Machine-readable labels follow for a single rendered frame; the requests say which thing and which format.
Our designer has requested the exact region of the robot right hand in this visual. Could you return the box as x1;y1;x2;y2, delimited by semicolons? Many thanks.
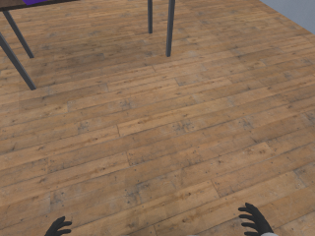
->
238;203;274;236

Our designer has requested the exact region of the table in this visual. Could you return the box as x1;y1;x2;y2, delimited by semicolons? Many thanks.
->
0;0;175;90

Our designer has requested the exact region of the robot left hand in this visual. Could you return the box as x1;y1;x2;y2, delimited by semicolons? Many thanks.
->
44;216;72;236

